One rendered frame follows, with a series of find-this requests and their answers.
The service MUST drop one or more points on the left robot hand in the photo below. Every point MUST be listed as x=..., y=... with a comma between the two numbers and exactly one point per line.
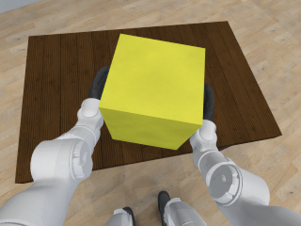
x=98, y=83

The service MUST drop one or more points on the robot left upper arm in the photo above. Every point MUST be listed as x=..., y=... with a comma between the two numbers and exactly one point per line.
x=58, y=166

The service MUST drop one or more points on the left robot forearm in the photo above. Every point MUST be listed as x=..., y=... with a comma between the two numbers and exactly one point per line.
x=88, y=126

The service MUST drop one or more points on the right robot forearm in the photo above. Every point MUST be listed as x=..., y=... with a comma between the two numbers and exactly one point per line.
x=206, y=156

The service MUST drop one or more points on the table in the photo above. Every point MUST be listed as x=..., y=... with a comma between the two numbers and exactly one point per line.
x=60, y=69

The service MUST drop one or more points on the robot right upper arm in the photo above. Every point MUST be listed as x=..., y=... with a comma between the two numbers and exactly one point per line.
x=243, y=198

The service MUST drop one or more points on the right robot hand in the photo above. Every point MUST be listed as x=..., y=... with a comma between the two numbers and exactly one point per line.
x=208, y=103

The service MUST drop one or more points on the carton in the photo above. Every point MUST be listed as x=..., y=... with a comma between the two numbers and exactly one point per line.
x=154, y=92

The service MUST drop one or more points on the robot left foot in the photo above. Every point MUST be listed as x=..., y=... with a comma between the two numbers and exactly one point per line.
x=130, y=212

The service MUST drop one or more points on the left robot thigh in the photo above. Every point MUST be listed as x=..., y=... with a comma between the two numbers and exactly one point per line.
x=120, y=219

